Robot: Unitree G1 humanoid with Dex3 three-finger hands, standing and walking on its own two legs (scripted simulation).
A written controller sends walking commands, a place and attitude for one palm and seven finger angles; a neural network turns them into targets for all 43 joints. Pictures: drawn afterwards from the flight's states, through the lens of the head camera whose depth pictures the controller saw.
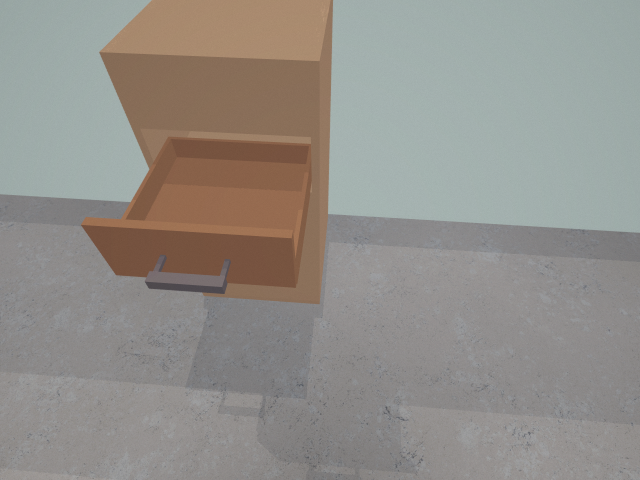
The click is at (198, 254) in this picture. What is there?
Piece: drawer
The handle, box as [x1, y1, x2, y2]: [145, 255, 230, 293]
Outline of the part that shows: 145,280 149,288 224,293 227,283 225,277 230,261 229,259 224,260 219,276 169,273 160,271 166,258 165,255 160,255 154,269 152,271 149,271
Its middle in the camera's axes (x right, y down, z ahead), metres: -0.25 +0.07 +0.74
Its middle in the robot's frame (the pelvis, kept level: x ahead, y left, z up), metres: +0.48 +0.28 -0.13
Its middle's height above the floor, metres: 0.65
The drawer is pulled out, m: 0.30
